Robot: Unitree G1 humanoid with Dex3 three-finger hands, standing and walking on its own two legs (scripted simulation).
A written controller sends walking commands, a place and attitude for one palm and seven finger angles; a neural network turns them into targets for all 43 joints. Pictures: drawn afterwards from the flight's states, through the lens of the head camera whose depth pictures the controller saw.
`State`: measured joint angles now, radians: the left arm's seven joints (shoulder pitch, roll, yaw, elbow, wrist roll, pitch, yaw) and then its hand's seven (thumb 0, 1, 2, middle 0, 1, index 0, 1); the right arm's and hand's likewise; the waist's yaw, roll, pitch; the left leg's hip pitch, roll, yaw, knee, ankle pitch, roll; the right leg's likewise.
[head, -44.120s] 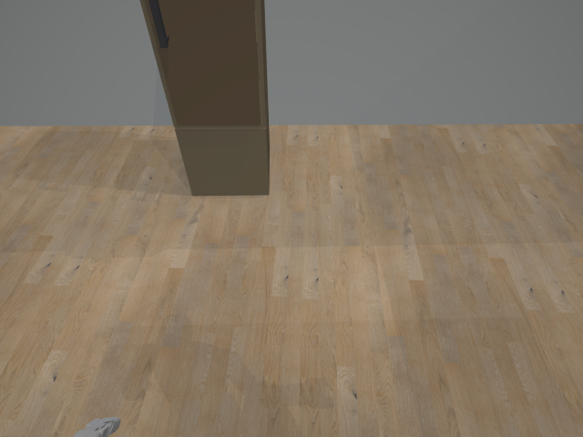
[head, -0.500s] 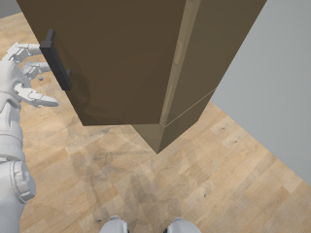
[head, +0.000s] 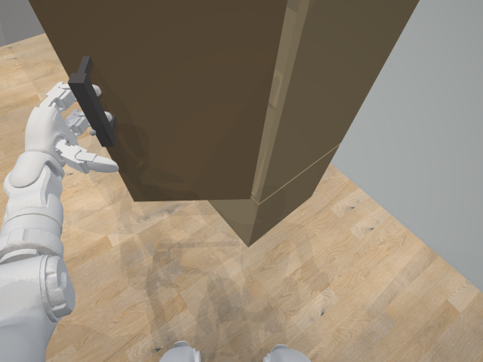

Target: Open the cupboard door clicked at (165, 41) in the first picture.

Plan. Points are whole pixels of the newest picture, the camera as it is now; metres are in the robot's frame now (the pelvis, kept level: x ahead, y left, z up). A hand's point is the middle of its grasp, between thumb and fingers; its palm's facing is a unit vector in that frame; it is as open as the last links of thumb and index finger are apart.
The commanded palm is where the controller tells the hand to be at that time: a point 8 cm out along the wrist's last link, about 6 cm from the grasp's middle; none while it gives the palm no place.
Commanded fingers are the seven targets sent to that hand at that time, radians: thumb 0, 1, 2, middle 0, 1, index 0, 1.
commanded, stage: slide the fingers in behind the handle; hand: left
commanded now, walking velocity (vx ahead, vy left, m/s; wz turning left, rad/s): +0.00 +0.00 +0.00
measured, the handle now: (98, 104) +0.52 +0.22 +0.10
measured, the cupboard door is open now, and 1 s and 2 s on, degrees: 53 54 59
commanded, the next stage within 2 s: close the thumb around the handle in 0.82 s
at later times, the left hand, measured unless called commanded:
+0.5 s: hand (106, 133) +0.46 +0.20 +0.09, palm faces +0.01 -1.00 +0.01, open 13.9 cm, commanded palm +0.43 +0.25 +0.10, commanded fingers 0.00 -0.50 0.30 -0.30 -1.20 -0.30 -1.20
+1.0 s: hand (108, 127) +0.47 +0.20 +0.10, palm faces +0.02 -1.00 +0.00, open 13.9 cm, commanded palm +0.44 +0.24 +0.10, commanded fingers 0.00 -0.22 0.42 -0.32 -1.23 -0.32 -1.23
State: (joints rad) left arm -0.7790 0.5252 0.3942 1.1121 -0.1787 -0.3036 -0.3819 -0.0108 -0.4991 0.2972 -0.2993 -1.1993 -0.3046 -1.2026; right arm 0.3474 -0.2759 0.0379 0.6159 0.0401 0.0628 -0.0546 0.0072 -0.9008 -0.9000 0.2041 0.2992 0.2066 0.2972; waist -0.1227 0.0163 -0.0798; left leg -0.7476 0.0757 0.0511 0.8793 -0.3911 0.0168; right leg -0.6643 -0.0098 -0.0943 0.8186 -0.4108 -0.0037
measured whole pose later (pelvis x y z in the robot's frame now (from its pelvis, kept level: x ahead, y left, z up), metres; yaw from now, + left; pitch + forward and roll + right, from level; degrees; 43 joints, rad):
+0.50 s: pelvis +0.00 -0.01 +0.00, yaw +0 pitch +14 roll -2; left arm -0.74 0.47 0.37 1.07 -0.17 -0.34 -0.30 -0.01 -0.50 0.30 -0.29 -1.20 -0.30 -1.20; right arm 0.37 -0.27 0.03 0.63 0.04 0.06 -0.04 0.01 -0.90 -0.90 0.20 0.30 0.21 0.30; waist -0.12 0.02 -0.08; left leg -0.72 0.08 0.06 0.86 -0.38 0.01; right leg -0.65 -0.01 -0.09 0.82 -0.41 -0.01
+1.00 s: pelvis +0.00 +0.00 +0.00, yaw +0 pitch +15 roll -2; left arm -0.78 0.45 0.35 1.07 -0.17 -0.35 -0.26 -0.01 -0.48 0.30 -0.29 -1.20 -0.29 -1.20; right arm 0.37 -0.27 0.02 0.65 0.03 0.05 -0.03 0.01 -0.90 -0.90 0.20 0.30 0.21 0.30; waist -0.11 0.03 -0.09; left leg -0.74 0.07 0.06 0.88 -0.39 0.01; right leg -0.67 -0.01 -0.08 0.83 -0.41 -0.01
